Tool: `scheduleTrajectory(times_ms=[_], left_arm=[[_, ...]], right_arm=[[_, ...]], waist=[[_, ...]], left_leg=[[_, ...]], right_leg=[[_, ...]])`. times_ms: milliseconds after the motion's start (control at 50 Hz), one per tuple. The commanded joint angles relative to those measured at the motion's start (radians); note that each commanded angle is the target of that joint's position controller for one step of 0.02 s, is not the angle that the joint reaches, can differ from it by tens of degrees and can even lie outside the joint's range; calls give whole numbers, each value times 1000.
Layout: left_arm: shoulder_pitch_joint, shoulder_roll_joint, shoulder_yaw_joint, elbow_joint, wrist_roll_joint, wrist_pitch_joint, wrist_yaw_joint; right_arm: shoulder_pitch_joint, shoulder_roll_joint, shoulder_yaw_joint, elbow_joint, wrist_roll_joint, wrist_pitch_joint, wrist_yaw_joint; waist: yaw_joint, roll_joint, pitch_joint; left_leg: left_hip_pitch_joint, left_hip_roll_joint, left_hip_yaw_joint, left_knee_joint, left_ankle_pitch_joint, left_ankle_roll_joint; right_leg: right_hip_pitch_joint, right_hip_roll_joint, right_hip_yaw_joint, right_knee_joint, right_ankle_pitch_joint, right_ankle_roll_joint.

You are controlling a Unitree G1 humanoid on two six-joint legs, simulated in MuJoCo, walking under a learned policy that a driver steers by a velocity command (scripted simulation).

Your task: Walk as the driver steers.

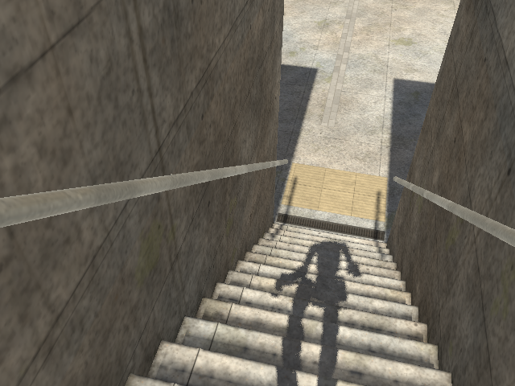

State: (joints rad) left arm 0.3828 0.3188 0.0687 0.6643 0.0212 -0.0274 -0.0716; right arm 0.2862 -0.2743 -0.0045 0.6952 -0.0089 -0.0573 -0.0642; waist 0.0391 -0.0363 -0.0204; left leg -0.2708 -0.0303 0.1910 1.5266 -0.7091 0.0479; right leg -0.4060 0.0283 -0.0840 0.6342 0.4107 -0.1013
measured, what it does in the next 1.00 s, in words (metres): goes down, turning right: right foot 0.19 m lower, then left foot 0.20 m lower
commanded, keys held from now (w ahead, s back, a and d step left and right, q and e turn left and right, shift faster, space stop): w+e+shift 0.34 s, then w+shift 0.20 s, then w+q+shift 0.46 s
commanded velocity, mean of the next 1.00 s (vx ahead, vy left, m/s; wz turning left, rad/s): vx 1.00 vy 0.00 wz -0.23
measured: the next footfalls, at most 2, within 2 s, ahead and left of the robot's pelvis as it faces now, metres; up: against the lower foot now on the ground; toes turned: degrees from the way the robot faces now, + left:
right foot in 0.02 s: +0.07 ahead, -0.06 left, -0.19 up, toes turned +1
left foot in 0.36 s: +0.36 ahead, +0.12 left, -0.39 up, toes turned -32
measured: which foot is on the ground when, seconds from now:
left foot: down 0.00-0.00, up 0.02-0.34, down 0.36-0.78, up 0.80-1.00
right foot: up 0.00-0.00, down 0.02-0.36, up 0.38-0.76, down 0.78-1.00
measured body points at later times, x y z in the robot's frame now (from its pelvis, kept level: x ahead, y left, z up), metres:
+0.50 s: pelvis +0.33 -0.01 -0.29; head +0.30 -0.03 +0.16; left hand +0.61 +0.13 -0.36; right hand +0.18 -0.24 -0.43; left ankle +0.33 +0.14 -0.99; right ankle +0.25 -0.12 -0.73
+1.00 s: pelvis +0.61 -0.23 -0.50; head +0.60 -0.24 -0.05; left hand +0.61 +0.05 -0.63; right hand +0.62 -0.53 -0.62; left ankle +0.74 -0.11 -1.11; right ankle +0.49 -0.33 -1.18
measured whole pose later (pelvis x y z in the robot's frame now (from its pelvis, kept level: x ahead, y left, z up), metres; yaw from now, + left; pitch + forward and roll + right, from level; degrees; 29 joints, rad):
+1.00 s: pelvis +0.61 -0.23 -0.50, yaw -15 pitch +1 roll +0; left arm 0.52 0.24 0.04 1.02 0.02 -0.08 0.01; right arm 0.31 -0.29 -0.08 0.78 0.02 0.00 -0.04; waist 0.03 0.04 -0.04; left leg -0.86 0.03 -0.07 1.35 -0.02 0.02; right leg -0.31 -0.11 -0.11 0.95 -0.65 0.05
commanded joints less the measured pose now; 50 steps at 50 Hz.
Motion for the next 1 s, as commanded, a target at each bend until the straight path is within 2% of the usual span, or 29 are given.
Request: scheduleTrajectory(times_ms=[20, 40, 100, 120, 160, 220, 240, 280, 340, 360, 380, 400, 420, 440, 480, 500, 540, 580, 600, 640, 680, 720, 760, 800, 820, 880, 920, 960, 1000], left_arm=[[623, -11, 11, 190, -38, -4, -5], [502, 16, -15, 167, -4, -33, -1], [113, 90, 20, 42, -50, -5, 20], [32, 172, 42, 27, -41, -30, 23], [-11, 16, 11, 21, -66, -28, 99], [85, 3, 10, 115, -74, -34, 144], [131, -46, 0, 145, -98, -20, 159], [172, -57, 1, 183, -83, 5, 152], [-157, -10, 6, 107, -64, -6, 119], [-281, -23, -4, 71, -49, -7, 103], [-234, -142, -24, 64, -44, -10, 102], [-13, -198, -39, 0, -59, -29, 102], [32, -174, -55, -8, -52, -26, 94], [-81, -111, -37, -16, -70, -21, 97], [-119, -134, -39, -11, -73, 3, 89], [-117, -177, -65, -51, -100, -5, 78], [-145, -80, -53, -45, -69, 15, 69], [-161, -58, -31, -37, -40, 10, 64], [-324, 30, -14, -120, -50, -3, 61], [-455, 10, -41, -168, 0, -30, 50], [-464, -63, -62, -173, -21, -39, 10], [-264, 57, 0, -128, -93, -24, 32], [172, 169, 58, 9, -53, -13, 50], [283, 58, 2, 91, 44, -25, 45], [251, 70, -3, 82, 31, -6, 33], [167, 69, 10, 193, -36, -26, 16], [-20, -87, -56, 224, -15, -78, 60], [-59, 22, -24, 231, 24, -91, 80], [26, 36, 3, 291, -34, -106, 114]], right_arm=[[-360, -28, -20, -125, 15, -10, -5], [-308, 89, 9, -298, -16, -26, -11], [-66, 17, -3, -216, -22, -70, 29], [-98, 35, -10, -254, 12, -78, 30], [-269, -52, -43, -282, -6, -53, 4], [-234, -75, -60, -219, -5, -72, 49], [-306, -18, -39, -247, -34, -72, 54], [-416, 68, -39, -315, 1, -57, 69], [238, -89, -124, -123, -2, -61, 81], [488, -102, -144, -45, -6, -62, 74], [627, 3, -111, 32, 31, -54, 67], [407, -51, -79, -19, -13, -65, 99], [349, -12, -54, -4, 1, -47, 105], [410, 90, -31, 37, 4, -37, 122], [338, 41, -35, 113, 32, -43, 127], [251, 13, -33, 110, -1, -65, 114], [83, -26, -37, 113, -55, -41, 50], [75, -144, -60, 131, -14, -34, 38], [136, -88, -56, 126, 15, -46, 25], [177, -13, -34, 152, 49, -57, -7], [232, -35, -48, 185, 44, 0, -11], [239, -104, -71, 244, 18, 16, 7], [182, -69, -69, 271, 18, -18, 48], [318, 41, -67, 268, 31, -29, 53], [379, 45, -48, 211, 61, -42, 60], [210, 62, -42, 88, 78, 12, 23], [156, 39, -54, 79, 57, 63, 16], [140, 69, -50, 62, 7, 76, 21], [121, 33, -59, 63, 18, 63, 54]], waist=[[331, -245, 151], [83, -448, 225], [-149, 211, -34], [-190, 163, -27], [-118, 236, 55], [-45, 88, -21], [5, 122, 22], [94, -18, 38], [-261, -193, -107], [-423, -27, -120], [-419, 205, -2], [-166, 634, -35], [-114, 581, -34], [-137, 206, -13], [-23, -102, 95], [25, 48, 162], [77, -80, 226], [80, -41, 161], [1, -23, 206], [-89, 63, 237], [-157, 65, 169], [-81, 192, 104], [137, 234, -55], [130, -245, -58], [60, -275, -172], [-33, -104, -14], [-103, -21, 214], [-112, -54, 161], [-92, -117, 92]], left_leg=[[-485, -3, -10, 939, 134, -81], [-890, -112, -168, 938, -173, -101], [-883, 69, -303, 544, 84, -32], [-935, 95, -389, 273, 306, -43], [-542, 86, -366, -319, 669, -139], [-486, 35, -396, -569, 1150, -95], [-316, 2, -339, -858, 1351, -87], [-87, -91, -281, -988, 1162, -113], [351, 4, -346, -855, 1218, -45], [602, 61, -320, -1014, 1334, -70], [695, 223, -421, -1131, 1307, -24], [824, 338, -624, -654, 1931, 149], [777, 371, -625, -699, 2049, 157], [631, 348, -578, -815, 1601, 161], [153, 300, -616, -875, 967, 164], [-33, 365, -706, -882, 1013, 178], [-475, 296, -699, -992, 599, 179], [-494, 253, -690, -938, 536, 191], [-291, 172, -671, -865, 251, 161], [-97, 120, -662, -755, 236, 146], [-188, 61, -558, -749, 315, 148], [-121, 109, -614, -588, 459, 131], [-110, -8, -492, 0, 769, 56], [-674, -99, -515, 597, -159, -22], [-697, -55, -507, 605, -120, -42], [-840, 95, -352, 344, 305, -9], [-680, 119, -441, -2, 611, -10], [-605, 126, -360, -230, 749, -44], [-641, 139, -407, -398, 1006, 3]], right_leg=[[450, -141, 108, -391, 170, -159], [522, -70, 341, 0, 671, -192], [342, -165, 640, 48, 25, -289], [219, -232, 870, 15, -169, -290], [-204, -79, 773, 48, -227, -257], [-19, 26, 638, 310, -458, -202], [-120, 140, 511, 322, -654, -150], [-133, 177, 568, 287, -595, -143], [-142, 203, 567, 748, -257, -84], [-258, 240, 502, 1053, -171, -23], [-495, 346, 422, 1571, -1038, 3], [-841, 332, 468, 1809, -1397, 26], [-948, 203, 414, 1716, -1347, 23], [-941, 125, 318, 1573, -1190, 18], [-857, 43, 302, 1470, -908, -19], [-826, -28, 381, 1321, -802, -6], [-446, -100, 341, 791, -426, 84], [-264, -91, 199, 822, -326, 99], [-467, -147, 294, 575, -98, 84], [-538, -174, 302, 229, 56, 92], [-134, -98, 199, -78, 88, 100], [87, -122, 186, -91, -80, 97], [470, -132, 132, -168, 76, 103], [876, -300, 196, 177, 381, 21], [830, -393, 320, 187, 344, -78], [338, -518, 638, -156, -826, -212], [-139, -491, 479, -102, -625, -103], [-150, -429, 311, -53, -709, -76], [18, -340, 209, 100, -816, 10]])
